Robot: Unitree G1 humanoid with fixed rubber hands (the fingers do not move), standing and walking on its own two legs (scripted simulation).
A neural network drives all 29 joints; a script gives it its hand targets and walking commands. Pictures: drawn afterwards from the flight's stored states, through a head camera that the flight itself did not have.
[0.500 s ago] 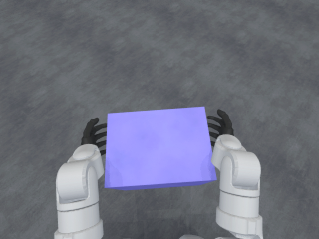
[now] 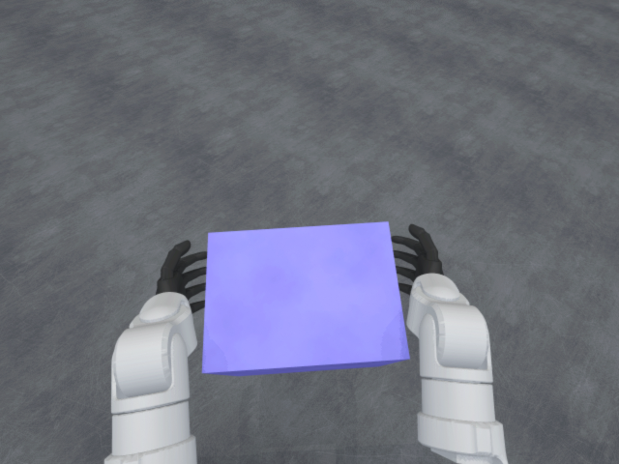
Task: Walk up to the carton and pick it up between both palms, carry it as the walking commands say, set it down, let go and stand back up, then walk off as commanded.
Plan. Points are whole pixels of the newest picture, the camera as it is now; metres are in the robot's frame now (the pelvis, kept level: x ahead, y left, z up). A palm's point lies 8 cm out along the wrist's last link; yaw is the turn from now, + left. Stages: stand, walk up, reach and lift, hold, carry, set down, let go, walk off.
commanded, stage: carry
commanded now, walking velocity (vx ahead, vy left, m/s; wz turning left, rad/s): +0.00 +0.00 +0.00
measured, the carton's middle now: (304, 308) +0.32 -0.01 -0.01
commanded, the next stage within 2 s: none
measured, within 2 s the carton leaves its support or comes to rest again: neither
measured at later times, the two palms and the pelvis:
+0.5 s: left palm (265, 152) +0.57 +0.05 +0.07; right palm (445, 146) +0.58 -0.26 +0.07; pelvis +0.28 -0.10 +0.03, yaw -1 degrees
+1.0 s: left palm (299, 72) +0.85 -0.01 +0.06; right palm (438, 69) +0.86 -0.32 +0.07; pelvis +0.57 -0.16 +0.02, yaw -1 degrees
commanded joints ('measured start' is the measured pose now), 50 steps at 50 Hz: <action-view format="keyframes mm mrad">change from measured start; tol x64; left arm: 1 -472 -777 -719 -248 -403 4 -274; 50 -324 -681 -446 192 -140 -241 -259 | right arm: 1 -274 851 700 -175 381 -1 282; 50 -227 701 492 192 176 -194 290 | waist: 1 -75 520 -425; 50 40 -41 -284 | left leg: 1 1095 451 -466 -212 2336 445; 9 349 192 -27 7 1061 28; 11 15 2 4 402 -83 -56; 30 61 -14 61 -223 322 70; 34 1041 411 -443 -175 1930 453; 42 385 181 -24 90 1142 23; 44 -78 -11 -32 358 -113 -16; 50 -276 14 -65 181 -55 35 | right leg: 1 -900 202 111 1022 -140 214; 6 -1241 -23 295 670 -371 24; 12 277 -321 636 -41 2163 -89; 30 136 -174 229 -17 2043 89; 35 -1100 63 301 912 -352 144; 42 -123 34 103 -259 831 72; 44 362 -319 547 -37 2244 -53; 50 170 -229 485 -132 1791 -32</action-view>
